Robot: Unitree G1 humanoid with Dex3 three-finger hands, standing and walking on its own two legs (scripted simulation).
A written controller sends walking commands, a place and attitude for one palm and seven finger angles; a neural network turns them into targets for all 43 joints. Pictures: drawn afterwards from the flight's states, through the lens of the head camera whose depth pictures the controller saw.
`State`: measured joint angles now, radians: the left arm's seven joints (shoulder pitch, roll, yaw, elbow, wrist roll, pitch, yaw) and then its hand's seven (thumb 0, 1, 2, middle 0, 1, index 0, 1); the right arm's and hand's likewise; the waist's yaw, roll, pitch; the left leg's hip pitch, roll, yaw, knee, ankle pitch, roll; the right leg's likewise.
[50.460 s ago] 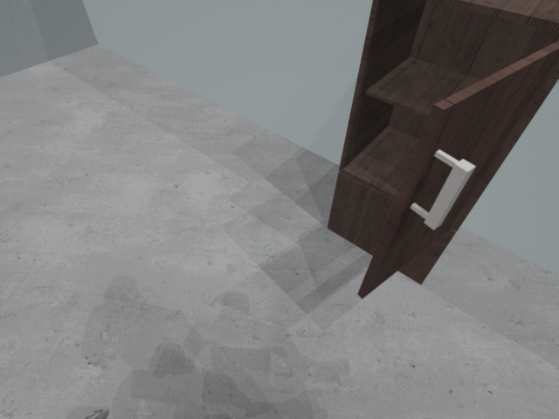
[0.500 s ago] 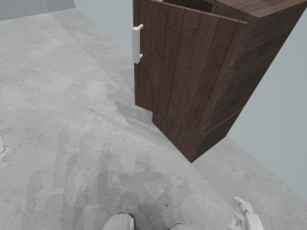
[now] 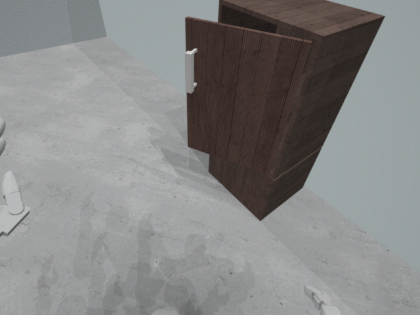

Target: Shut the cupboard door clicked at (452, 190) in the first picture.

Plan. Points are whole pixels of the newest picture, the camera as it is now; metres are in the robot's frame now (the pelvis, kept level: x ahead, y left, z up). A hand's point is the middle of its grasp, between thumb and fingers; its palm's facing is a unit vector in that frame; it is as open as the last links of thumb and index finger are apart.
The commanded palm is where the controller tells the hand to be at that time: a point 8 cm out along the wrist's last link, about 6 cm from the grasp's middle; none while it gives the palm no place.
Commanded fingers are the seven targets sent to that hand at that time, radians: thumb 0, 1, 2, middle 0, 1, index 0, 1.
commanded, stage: stop stepping back and stand still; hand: left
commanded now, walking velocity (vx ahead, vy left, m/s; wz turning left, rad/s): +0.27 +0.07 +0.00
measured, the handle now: (192, 70) +0.92 +0.15 +0.04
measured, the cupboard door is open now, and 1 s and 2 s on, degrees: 26 26 26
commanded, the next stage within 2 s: let the arm hang, fingers relaxed in 0.30 s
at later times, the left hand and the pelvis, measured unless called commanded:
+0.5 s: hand (65, 233) +0.23 +0.29 +0.05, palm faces +0.25 -0.84 -0.48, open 7.4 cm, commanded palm none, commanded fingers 0.00 0.90 0.90 -0.20 -0.30 -0.20 -0.30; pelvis +0.01 +0.03 -0.01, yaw +1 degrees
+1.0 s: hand out of the picture -0.03 +0.25 -0.17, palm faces +0.02 -0.97 -0.22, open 7.3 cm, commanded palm none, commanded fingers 0.00 0.90 0.90 -0.20 -0.30 -0.20 -0.30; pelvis +0.00 +0.05 +0.01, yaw -1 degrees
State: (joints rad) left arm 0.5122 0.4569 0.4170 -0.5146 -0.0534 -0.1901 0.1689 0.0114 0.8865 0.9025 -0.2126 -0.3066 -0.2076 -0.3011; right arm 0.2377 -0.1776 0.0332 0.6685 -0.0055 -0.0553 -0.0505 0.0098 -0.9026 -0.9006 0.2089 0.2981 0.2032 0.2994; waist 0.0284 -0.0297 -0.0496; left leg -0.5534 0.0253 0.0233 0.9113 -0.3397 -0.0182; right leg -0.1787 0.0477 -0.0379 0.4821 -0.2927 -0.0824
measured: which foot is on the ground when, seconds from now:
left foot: up 0.00-0.16, down 0.18-1.00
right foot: down 0.00-1.00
